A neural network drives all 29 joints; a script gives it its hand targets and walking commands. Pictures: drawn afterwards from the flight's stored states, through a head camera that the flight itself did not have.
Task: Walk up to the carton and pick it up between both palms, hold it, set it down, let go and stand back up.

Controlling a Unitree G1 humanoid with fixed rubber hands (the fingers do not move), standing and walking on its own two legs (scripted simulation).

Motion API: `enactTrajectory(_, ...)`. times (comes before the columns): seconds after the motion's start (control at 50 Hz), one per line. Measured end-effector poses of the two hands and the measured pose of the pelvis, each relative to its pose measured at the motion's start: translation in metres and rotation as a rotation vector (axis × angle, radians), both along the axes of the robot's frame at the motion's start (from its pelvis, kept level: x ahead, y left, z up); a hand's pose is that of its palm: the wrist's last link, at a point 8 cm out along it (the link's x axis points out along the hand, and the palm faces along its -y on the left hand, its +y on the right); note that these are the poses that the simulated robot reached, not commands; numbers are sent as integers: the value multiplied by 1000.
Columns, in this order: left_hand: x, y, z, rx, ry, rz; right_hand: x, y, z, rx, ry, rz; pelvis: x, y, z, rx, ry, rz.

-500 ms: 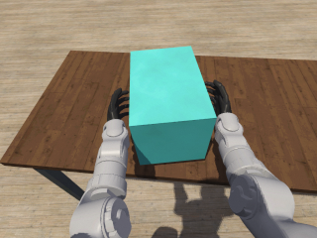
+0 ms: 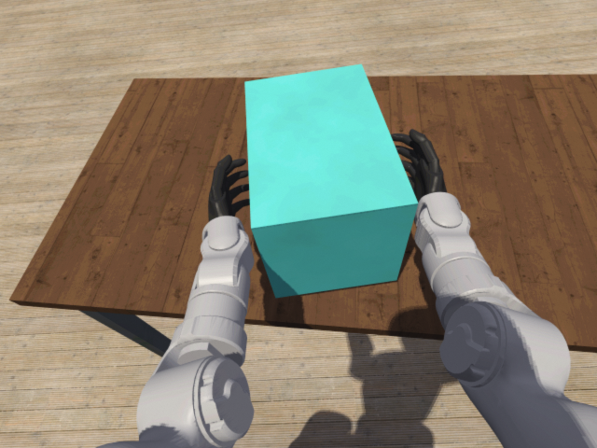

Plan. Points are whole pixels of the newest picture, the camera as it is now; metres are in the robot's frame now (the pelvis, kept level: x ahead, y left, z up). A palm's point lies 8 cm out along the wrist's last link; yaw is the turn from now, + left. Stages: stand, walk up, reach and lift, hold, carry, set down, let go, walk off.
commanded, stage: set down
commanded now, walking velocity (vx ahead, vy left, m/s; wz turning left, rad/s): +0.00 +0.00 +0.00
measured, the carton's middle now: (319, 179) +0.52 +0.05 +0.01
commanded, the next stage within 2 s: none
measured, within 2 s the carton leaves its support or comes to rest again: neither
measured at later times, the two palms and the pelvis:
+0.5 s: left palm (224, 217) +0.41 +0.17 +0.05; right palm (425, 190) +0.48 -0.10 +0.05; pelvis -0.01 +0.01 +0.00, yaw -1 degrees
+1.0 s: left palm (226, 219) +0.41 +0.17 +0.04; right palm (425, 191) +0.48 -0.10 +0.05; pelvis +0.00 +0.00 +0.00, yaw -1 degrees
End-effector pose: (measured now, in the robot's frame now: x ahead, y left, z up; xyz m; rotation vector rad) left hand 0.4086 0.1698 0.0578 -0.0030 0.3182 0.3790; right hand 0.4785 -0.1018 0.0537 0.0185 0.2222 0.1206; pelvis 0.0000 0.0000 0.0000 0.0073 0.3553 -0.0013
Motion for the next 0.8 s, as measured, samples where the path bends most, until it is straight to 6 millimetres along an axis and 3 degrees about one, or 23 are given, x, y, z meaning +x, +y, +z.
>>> enactTrajectory(0.38, 0, 2, -8, -25, -36, 1, -2, 2, -4, -16, -5, -6, -11, 6, -2, 4, 39, -8)
enactTrajectory(0.8, 3, 1, -9, -10, -34, 6, 3, 0, -3, -45, 6, 12, 9, 6, -1, -5, 15, -16)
